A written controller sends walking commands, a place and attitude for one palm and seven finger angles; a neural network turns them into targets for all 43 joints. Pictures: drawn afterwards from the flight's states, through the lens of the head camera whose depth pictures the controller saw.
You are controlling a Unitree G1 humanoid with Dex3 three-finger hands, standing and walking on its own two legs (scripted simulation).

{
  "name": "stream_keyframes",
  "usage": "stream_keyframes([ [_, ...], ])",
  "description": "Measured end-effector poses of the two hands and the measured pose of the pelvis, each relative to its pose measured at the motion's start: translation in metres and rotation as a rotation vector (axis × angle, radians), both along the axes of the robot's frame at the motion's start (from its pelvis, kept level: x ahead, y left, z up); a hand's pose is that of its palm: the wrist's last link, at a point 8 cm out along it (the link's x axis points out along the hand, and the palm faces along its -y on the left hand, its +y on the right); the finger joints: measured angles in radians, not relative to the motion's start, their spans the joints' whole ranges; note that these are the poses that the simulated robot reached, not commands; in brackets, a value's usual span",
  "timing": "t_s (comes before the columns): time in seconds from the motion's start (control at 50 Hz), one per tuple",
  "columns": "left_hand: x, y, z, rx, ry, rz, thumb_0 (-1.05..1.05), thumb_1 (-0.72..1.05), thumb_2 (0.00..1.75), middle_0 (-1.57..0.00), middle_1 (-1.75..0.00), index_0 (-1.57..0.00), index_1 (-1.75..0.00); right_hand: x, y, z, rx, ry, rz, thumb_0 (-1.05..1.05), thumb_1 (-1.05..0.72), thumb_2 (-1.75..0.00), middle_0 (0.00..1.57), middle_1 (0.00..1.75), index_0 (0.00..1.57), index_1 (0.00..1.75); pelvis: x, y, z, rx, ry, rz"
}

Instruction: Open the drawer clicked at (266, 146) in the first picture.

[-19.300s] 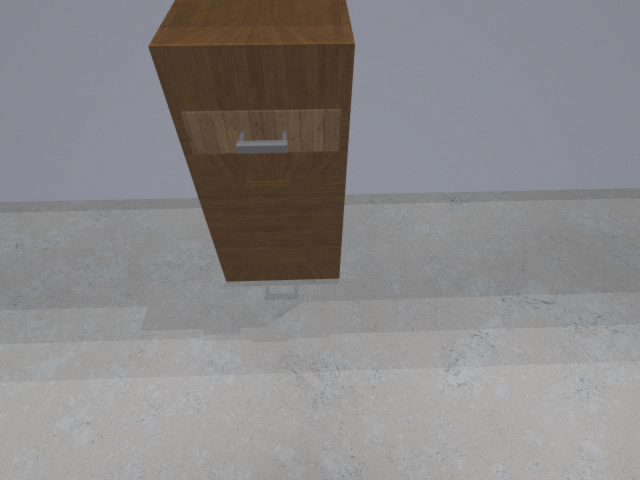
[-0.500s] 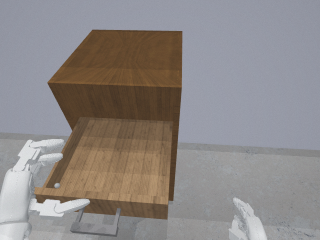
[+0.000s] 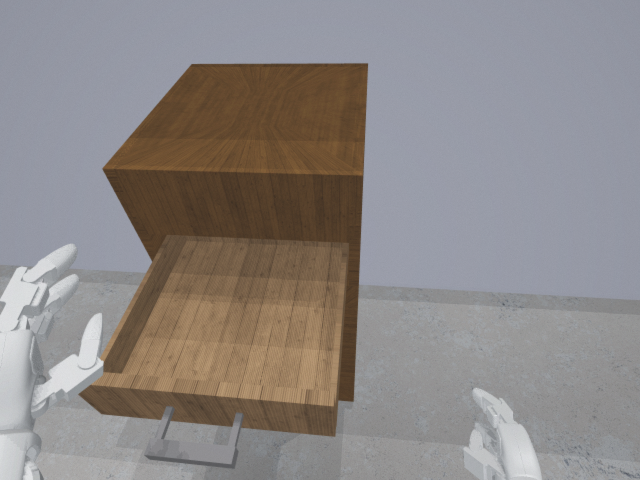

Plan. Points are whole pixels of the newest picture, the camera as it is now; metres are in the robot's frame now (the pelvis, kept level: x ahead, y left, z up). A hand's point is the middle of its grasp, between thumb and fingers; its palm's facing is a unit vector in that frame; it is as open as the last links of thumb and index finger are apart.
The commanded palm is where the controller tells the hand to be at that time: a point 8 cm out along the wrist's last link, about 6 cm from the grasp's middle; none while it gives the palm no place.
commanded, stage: draw the hand back to the body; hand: left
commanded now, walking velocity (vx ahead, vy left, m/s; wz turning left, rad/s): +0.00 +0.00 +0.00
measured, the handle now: (197, 435) +0.20 +0.22 -0.11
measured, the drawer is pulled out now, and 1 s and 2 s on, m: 0.30 0.30 0.30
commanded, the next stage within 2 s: step back with the hand held close in 0.16 s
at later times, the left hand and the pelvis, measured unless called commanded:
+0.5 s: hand (102, 352) +0.19 +0.23 +0.15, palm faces +0.29 -0.82 -0.50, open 7.4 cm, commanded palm +0.12 +0.28 +0.17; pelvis -0.01 +0.00 +0.00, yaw -1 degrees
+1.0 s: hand (37, 425) +0.12 +0.25 +0.15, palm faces +0.36 -0.82 -0.45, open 7.4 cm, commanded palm +0.06 +0.30 +0.17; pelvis -0.07 +0.02 -0.01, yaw +0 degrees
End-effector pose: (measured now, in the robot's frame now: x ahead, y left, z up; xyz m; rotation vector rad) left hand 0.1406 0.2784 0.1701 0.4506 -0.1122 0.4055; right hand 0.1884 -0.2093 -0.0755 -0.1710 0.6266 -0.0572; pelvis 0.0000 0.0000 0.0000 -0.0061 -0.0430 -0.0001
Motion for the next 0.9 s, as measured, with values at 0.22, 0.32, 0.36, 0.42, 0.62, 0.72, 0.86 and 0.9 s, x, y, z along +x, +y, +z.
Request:
stream_keyframes([
  [0.22, 0.0, -0.007, -0.001, 0.002, 0.016, -0.017, 0.01, 0.86, 0.89, -0.21, -0.32, -0.22, -0.32, -0.008, -0.009, -0.004, -0.008, 0.02, -0.013, 0.01, -0.91, -0.9, 0.2, 0.3, 0.2, 0.3, -0.001, -0.004, 0.0, 0.0, -0.002, -0.002],
  [0.32, 0.002, -0.006, 0.006, 0.033, -0.002, -0.022, 0.01, 0.88, 0.89, -0.21, -0.31, -0.21, -0.31, -0.011, -0.012, -0.004, -0.008, 0.028, -0.02, 0.01, -0.91, -0.9, 0.2, 0.3, 0.2, 0.3, -0.003, -0.005, 0.0, -0.004, 0.009, -0.003],
  [0.36, 0.005, -0.002, 0.013, 0.077, -0.029, -0.03, 0.01, 0.88, 0.9, -0.21, -0.31, -0.21, -0.3, -0.013, -0.014, -0.004, -0.014, 0.043, -0.022, 0.01, -0.91, -0.9, 0.2, 0.3, 0.2, 0.3, -0.005, -0.005, 0.0, -0.009, 0.027, -0.003],
  [0.42, 0.009, -0.002, 0.014, 0.103, -0.022, -0.054, 0.01, 0.89, 0.9, -0.21, -0.3, -0.21, -0.3, -0.018, -0.019, -0.005, -0.022, 0.071, -0.044, 0.01, -0.91, -0.9, 0.2, 0.3, 0.2, 0.3, -0.009, -0.002, 0.0, -0.009, 0.054, -0.012],
  [0.62, 0.004, 0.001, -0.003, 0.124, 0.086, -0.164, 0.01, 0.89, 0.9, -0.21, -0.3, -0.22, -0.3, -0.042, -0.026, -0.003, -0.066, 0.129, -0.142, 0.01, -0.91, -0.9, 0.2, 0.3, 0.2, 0.3, -0.023, 0.011, -0.003, -0.003, 0.094, -0.02],
  [0.72, -0.01, 0.012, 0.0, 0.133, 0.048, -0.15, 0.01, 0.89, 0.9, -0.22, -0.3, -0.22, -0.3, -0.052, -0.018, 0.0, -0.081, 0.123, -0.134, 0.01, -0.91, -0.9, 0.2, 0.3, 0.2, 0.3, -0.035, 0.016, -0.005, -0.004, 0.094, -0.013],
  [0.86, -0.037, 0.017, -0.003, 0.115, -0.005, -0.11, 0.01, 0.89, 0.9, -0.21, -0.3, -0.22, -0.3, -0.064, 0.0, 0.0, -0.074, 0.083, -0.079, 0.01, -0.91, -0.9, 0.2, 0.3, 0.2, 0.3, -0.055, 0.017, -0.01, -0.004, 0.092, -0.002],
  [0.9, -0.044, 0.016, -0.003, 0.109, -0.019, -0.102, 0.01, 0.89, 0.9, -0.21, -0.3, -0.21, -0.3, -0.068, 0.004, -0.002, -0.067, 0.074, -0.064, 0.01, -0.91, -0.9, 0.2, 0.3, 0.2, 0.3, -0.06, 0.017, -0.012, -0.008, 0.09, 0.001],
])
